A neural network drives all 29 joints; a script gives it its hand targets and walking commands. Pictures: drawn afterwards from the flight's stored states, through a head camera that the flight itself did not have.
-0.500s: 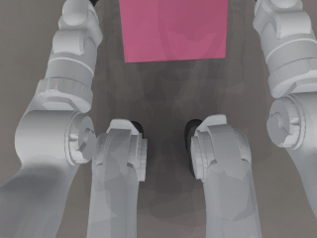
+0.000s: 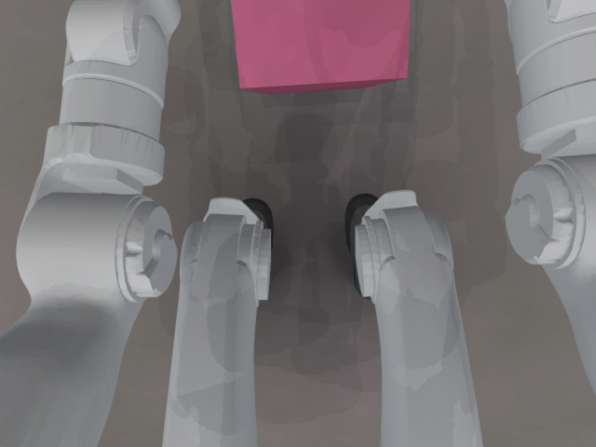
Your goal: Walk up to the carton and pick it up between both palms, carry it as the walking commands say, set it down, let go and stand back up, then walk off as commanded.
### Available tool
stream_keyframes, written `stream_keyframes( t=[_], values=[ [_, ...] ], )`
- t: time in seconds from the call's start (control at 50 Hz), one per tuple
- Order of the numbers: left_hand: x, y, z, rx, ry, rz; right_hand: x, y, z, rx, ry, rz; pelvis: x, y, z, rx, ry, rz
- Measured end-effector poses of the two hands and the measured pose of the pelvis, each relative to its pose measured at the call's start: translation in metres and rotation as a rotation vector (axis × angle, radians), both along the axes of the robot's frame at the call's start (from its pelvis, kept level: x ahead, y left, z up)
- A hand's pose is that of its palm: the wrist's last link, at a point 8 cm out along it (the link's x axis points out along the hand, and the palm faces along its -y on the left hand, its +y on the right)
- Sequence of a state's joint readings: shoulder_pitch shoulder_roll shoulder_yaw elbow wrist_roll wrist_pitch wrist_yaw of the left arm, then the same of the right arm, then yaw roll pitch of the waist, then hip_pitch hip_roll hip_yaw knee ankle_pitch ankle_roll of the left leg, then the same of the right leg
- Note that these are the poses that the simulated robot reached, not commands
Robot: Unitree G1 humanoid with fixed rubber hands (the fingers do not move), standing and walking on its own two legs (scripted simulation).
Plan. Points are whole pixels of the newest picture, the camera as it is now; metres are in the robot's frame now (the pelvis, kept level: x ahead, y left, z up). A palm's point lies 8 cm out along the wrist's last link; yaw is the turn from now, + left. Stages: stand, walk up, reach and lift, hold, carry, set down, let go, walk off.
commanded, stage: set down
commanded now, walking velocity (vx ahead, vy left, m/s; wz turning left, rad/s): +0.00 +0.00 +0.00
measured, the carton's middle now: out of the picture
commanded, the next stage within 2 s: let go in 0.88 s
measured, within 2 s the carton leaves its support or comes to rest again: neither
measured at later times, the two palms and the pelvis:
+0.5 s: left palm out of the picture +0.57 +0.14 -0.01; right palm out of the picture +0.58 -0.20 +0.00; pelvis +0.01 +0.00 +0.14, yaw -1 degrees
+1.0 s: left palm out of the picture +0.57 +0.13 +0.11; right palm out of the picture +0.58 -0.19 +0.11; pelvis +0.05 +0.00 +0.23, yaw -2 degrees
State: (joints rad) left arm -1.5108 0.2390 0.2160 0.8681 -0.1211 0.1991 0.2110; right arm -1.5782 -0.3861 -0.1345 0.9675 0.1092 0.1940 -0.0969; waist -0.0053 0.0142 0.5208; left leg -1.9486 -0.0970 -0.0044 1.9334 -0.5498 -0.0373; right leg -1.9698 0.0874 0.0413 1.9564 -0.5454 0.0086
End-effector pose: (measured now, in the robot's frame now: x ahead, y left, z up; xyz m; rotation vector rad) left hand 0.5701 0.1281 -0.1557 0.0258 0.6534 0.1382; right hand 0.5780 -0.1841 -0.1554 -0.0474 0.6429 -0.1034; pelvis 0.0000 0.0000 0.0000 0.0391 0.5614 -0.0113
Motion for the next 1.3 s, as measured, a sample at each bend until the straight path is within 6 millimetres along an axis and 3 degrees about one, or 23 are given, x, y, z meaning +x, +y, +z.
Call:
stream_keyframes(
  t=[0.6,0.8,0.94,1.08,1.2,1.3],
  values=[
    [0.001,0.01,0.182,0.003,-0.027,-0.002,0.004,-0.015,0.184,-0.014,-0.011,0.013,0.01,-0.001,0.164,-0.007,-0.043,-0.016],
    [0.0,0.008,0.237,0.006,-0.013,-0.016,0.005,-0.015,0.241,-0.012,-0.002,0.027,0.024,-0.002,0.21,-0.01,0.004,-0.019],
    [-0.001,0.006,0.26,0.021,0.025,-0.023,0.003,-0.01,0.265,-0.015,0.038,0.031,0.046,-0.003,0.225,-0.008,0.139,-0.025],
    [-0.004,0.009,0.265,0.062,0.051,-0.075,-0.009,-0.017,0.269,-0.064,0.062,-0.012,0.069,-0.002,0.244,-0.013,0.172,-0.026],
    [-0.029,0.022,0.275,0.098,0.074,-0.108,-0.037,-0.023,0.276,-0.114,0.085,-0.001,0.093,0.001,0.26,-0.019,0.172,-0.025],
    [-0.066,0.039,0.295,0.11,0.108,-0.117,-0.072,-0.025,0.294,-0.119,0.108,0.022,0.112,0.002,0.274,-0.025,0.145,-0.023]
  ],
)
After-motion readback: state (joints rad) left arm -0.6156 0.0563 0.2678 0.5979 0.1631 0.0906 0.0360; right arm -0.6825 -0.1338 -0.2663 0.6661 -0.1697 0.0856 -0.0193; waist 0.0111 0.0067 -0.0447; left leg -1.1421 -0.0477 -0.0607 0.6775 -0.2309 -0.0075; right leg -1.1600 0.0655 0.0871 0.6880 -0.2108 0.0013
